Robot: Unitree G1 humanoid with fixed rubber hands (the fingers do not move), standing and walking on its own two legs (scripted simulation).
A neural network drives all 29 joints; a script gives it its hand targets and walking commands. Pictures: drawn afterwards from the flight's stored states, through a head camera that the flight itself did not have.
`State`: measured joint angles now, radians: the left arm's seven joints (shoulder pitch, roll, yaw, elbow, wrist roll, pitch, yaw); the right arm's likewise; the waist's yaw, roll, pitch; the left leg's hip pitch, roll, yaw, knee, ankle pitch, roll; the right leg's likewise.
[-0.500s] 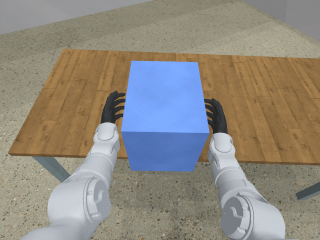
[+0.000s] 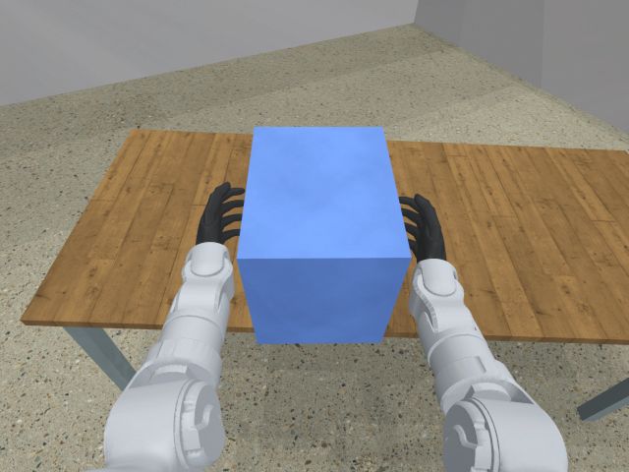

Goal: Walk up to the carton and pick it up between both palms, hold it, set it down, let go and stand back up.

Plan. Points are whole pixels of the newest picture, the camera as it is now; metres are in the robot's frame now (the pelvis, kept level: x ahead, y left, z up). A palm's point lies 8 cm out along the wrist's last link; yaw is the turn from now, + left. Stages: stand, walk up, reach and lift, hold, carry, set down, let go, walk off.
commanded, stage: reach and lift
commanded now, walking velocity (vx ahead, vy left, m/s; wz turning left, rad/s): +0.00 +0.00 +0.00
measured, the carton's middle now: (319, 237) +0.47 -0.01 +0.02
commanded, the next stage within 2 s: hold in 1.82 s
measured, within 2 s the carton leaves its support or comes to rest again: neither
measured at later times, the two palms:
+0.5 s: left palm (193, 237) +0.37 +0.15 +0.13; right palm (433, 253) +0.35 -0.14 +0.12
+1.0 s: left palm (181, 239) +0.35 +0.16 +0.15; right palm (438, 251) +0.34 -0.13 +0.14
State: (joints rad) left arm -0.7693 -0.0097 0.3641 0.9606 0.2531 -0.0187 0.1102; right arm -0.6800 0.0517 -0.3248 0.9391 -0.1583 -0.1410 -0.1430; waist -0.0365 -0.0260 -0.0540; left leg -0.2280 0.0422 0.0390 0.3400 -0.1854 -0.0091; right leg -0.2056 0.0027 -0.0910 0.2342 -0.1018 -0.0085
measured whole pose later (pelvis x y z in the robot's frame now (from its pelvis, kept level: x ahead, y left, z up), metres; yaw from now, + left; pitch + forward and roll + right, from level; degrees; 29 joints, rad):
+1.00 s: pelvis -0.02 +0.00 +0.00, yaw +2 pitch -7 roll -1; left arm -0.60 -0.07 0.30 0.27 0.37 0.54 0.02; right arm -0.58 0.03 -0.07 0.59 0.08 0.15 -0.19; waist -0.08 -0.08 0.05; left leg -0.03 0.03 0.01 0.34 -0.18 -0.01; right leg -0.01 -0.01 -0.10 0.25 -0.12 -0.01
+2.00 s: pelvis -0.02 +0.00 +0.00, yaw +1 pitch -10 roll -1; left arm -0.60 -0.08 0.30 0.10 0.41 0.67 -0.01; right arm -0.57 0.01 -0.01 0.50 0.14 0.19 -0.22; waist -0.09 -0.08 0.10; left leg 0.04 0.03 0.01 0.34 -0.19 0.00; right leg 0.07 0.00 -0.10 0.23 -0.12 0.00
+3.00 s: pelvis -0.02 +0.00 +0.00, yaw +2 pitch -12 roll -1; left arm -0.60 -0.08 0.32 0.04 0.44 0.73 -0.06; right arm -0.57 0.04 0.00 0.43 0.13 0.23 -0.24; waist -0.08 -0.08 0.11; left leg 0.06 0.03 0.00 0.33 -0.19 -0.01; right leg 0.09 0.00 -0.10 0.24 -0.13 -0.01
